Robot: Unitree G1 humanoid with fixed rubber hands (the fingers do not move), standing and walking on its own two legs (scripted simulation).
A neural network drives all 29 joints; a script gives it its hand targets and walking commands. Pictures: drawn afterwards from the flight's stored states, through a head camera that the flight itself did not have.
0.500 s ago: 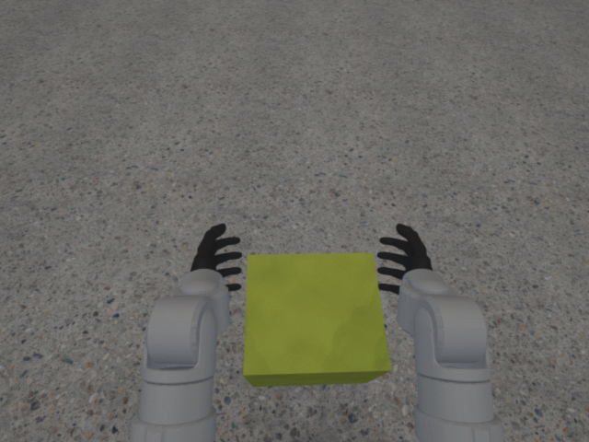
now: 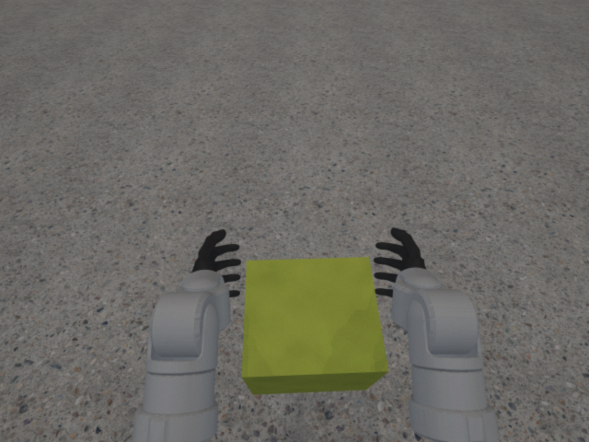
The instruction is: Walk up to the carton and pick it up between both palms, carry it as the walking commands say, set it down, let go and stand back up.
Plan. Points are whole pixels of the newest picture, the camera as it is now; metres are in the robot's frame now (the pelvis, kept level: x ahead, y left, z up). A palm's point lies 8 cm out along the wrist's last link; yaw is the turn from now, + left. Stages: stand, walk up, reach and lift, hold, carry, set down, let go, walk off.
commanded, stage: carry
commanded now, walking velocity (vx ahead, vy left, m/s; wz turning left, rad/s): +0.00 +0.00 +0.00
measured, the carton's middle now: (309, 328) +0.28 +0.00 +0.00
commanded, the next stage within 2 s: none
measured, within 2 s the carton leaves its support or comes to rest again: neither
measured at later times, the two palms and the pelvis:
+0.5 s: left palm (224, 315) +0.24 +0.10 +0.10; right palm (442, 331) +0.22 -0.15 +0.10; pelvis -0.06 +0.00 -0.01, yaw -4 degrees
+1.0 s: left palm (248, 348) +0.21 +0.07 +0.08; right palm (474, 365) +0.19 -0.18 +0.08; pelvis -0.09 -0.03 -0.01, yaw -4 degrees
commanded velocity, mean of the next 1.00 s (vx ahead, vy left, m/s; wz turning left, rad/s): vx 0.00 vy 0.00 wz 0.00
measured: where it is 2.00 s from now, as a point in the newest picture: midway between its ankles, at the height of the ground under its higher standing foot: outside the picture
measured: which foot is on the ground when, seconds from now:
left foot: down 0.00-0.64, up 0.66-0.80, down 0.82-1.00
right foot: down 0.00-0.84, up 0.86-0.90, down 0.92-1.00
